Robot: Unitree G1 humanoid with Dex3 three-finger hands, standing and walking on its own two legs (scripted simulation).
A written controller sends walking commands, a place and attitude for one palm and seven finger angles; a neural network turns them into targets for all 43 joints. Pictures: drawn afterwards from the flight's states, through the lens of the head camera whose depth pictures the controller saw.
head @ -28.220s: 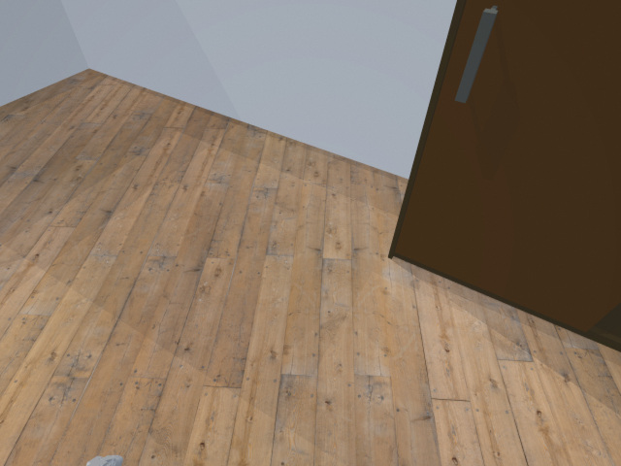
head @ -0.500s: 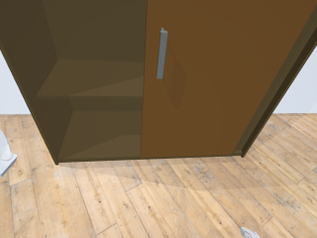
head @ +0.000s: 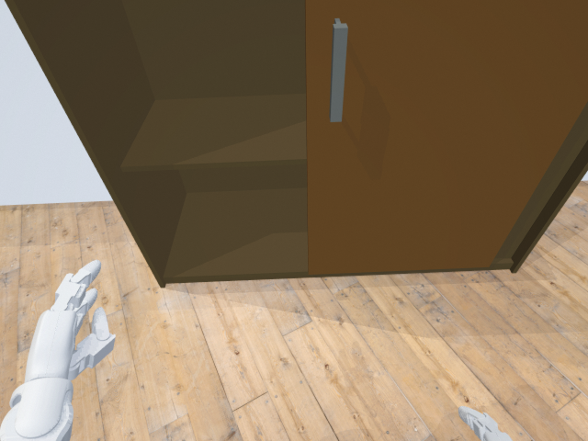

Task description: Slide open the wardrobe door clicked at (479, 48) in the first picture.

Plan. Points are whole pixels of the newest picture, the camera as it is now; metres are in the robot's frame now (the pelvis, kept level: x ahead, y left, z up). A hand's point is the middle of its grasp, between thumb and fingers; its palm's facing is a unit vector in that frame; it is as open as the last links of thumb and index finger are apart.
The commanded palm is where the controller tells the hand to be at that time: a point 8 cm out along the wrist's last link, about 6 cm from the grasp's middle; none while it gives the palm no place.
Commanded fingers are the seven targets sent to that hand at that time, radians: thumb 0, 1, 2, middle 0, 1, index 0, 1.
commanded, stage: let the arm hang, fingers relaxed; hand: left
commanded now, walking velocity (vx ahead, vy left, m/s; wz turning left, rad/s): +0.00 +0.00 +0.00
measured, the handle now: (336, 72) +0.84 -0.04 +0.14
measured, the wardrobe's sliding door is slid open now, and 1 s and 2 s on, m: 0.59 0.59 0.59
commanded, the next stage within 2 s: look to check the result in 1.00 s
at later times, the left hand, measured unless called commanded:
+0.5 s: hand out of the picture +0.02 +0.19 -0.14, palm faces -0.03 -0.98 -0.22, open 7.3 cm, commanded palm none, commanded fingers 0.00 0.90 0.90 -0.20 -0.30 -0.20 -0.30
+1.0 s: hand out of the picture +0.02 +0.21 -0.15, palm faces -0.04 -0.99 -0.17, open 7.4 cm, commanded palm none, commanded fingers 0.00 0.90 0.90 -0.20 -0.30 -0.20 -0.30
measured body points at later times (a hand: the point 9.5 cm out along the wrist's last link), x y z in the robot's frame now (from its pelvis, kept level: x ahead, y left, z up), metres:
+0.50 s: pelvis +0.01 +0.00 +0.03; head +0.03 +0.00 +0.48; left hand +0.03 +0.24 -0.12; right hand +0.01 -0.22 -0.13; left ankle +0.00 +0.11 -0.71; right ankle -0.01 -0.11 -0.71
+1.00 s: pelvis +0.01 +0.04 +0.03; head +0.02 +0.05 +0.48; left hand +0.02 +0.26 -0.13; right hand -0.01 -0.18 -0.12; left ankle +0.00 +0.11 -0.71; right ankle -0.01 -0.11 -0.71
